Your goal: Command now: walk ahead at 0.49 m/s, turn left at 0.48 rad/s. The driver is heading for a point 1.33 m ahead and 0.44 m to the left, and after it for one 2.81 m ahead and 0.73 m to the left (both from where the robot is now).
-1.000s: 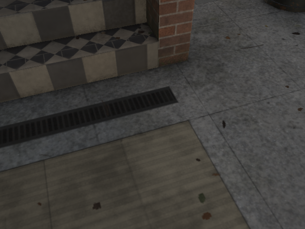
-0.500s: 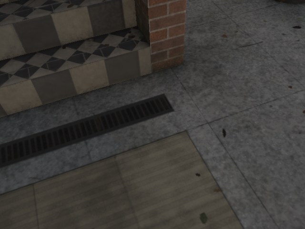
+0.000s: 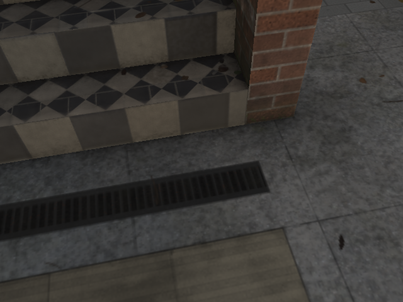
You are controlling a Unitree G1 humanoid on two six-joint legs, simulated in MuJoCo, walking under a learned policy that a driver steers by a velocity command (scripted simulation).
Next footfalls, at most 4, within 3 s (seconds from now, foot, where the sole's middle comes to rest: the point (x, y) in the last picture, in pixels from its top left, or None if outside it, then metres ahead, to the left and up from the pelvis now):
0.48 right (243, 295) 0.47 -0.08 -0.75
1.02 left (146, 254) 0.61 0.23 -0.75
1.54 right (147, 182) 0.90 0.26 -0.75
1.98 left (91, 185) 0.89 0.47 -0.75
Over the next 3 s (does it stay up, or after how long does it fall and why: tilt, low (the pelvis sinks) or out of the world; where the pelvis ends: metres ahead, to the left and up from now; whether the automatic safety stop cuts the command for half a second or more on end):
stays up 1.22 0.44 0.25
